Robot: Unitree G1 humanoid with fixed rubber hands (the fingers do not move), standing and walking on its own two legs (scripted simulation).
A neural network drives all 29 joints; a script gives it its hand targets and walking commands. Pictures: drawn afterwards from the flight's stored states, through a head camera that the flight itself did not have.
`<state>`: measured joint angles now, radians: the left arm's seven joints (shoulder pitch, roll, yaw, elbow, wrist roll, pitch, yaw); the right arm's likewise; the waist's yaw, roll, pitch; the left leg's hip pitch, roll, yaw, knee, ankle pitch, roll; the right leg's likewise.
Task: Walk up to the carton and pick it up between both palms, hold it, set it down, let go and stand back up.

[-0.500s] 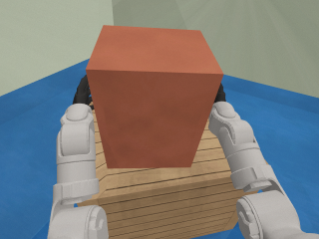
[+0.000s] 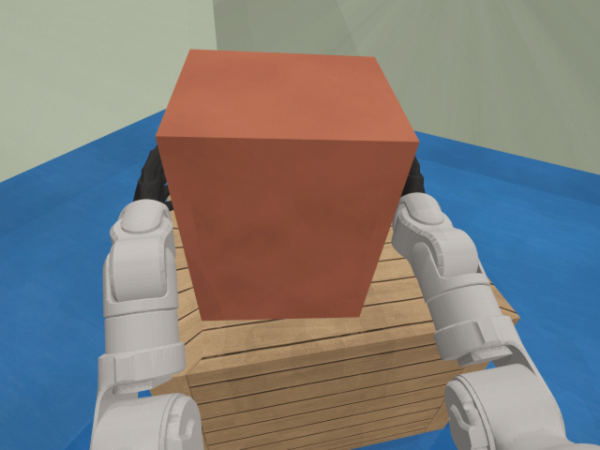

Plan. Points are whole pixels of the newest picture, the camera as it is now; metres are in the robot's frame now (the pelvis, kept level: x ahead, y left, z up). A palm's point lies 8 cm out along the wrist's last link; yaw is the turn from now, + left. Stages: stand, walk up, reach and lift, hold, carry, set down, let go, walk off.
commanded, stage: hold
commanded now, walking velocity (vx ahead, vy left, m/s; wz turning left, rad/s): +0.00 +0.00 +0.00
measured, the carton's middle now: (283, 196) +0.38 +0.01 +0.20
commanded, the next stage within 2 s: set down in 0.74 s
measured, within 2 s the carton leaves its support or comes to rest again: neither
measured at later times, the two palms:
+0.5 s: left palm (149, 208) +0.34 +0.17 +0.21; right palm (404, 197) +0.35 -0.14 +0.21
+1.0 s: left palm (155, 191) +0.36 +0.16 +0.23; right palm (409, 189) +0.36 -0.15 +0.22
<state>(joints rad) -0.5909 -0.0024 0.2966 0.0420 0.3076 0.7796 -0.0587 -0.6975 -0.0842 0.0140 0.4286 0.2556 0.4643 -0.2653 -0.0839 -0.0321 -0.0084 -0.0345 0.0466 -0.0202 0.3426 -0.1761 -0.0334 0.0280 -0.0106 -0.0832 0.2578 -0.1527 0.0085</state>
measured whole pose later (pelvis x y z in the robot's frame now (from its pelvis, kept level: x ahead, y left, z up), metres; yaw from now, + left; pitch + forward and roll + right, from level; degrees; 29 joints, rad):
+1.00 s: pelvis -0.01 +0.00 +0.00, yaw +0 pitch -9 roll -1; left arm -0.70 -0.03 0.37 0.21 0.38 0.62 -0.08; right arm -0.76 -0.01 -0.13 0.59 0.09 0.27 -0.18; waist -0.07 -0.05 0.01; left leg 0.00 0.04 -0.02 0.32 -0.16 -0.03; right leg 0.04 -0.01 -0.08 0.27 -0.16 0.01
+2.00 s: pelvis +0.01 -0.01 +0.00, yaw +0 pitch -2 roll -1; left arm -0.66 -0.04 0.33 0.56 0.31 0.27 0.01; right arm -0.71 -0.01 -0.28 0.87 -0.09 -0.11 -0.11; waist -0.01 -0.04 0.02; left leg -0.11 0.05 -0.02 0.30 -0.15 -0.05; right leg -0.06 0.00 -0.08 0.25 -0.15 0.00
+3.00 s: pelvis +0.02 -0.01 +0.00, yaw -3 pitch +10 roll -1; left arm -0.72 -0.03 0.37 0.93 0.26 -0.05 0.08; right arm -0.76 -0.02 -0.44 1.05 -0.24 -0.30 -0.06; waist 0.01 -0.01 -0.06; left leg -0.32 0.07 0.03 0.31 -0.15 -0.04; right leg -0.31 0.01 -0.03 0.28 -0.14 0.00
